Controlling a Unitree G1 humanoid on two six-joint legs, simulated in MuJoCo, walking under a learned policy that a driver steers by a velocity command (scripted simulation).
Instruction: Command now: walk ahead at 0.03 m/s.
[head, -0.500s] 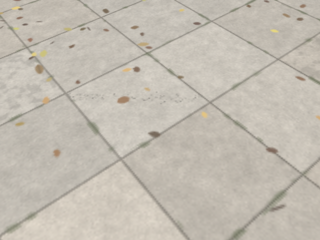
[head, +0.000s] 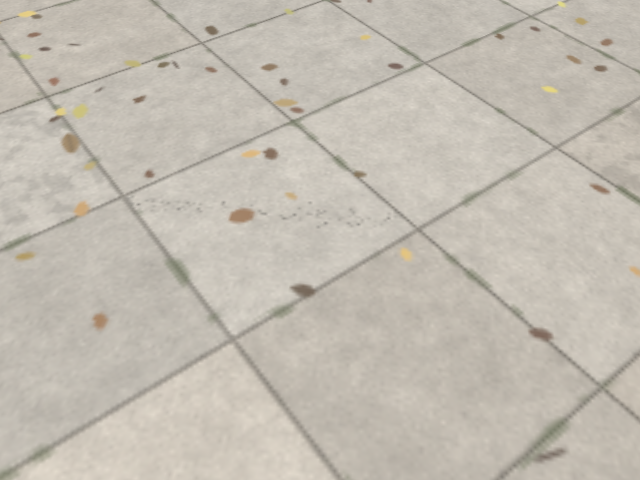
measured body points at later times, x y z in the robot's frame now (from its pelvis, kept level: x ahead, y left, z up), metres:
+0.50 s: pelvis +0.05 -0.06 +0.00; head +0.06 -0.08 +0.45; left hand +0.16 +0.22 -0.11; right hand +0.05 -0.34 -0.15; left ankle -0.05 +0.09 -0.72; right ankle +0.07 -0.17 -0.74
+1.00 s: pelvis +0.17 -0.07 +0.00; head +0.18 -0.06 +0.45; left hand +0.21 +0.19 -0.15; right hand +0.31 -0.32 -0.12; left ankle +0.23 +0.04 -0.73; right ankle +0.07 -0.17 -0.73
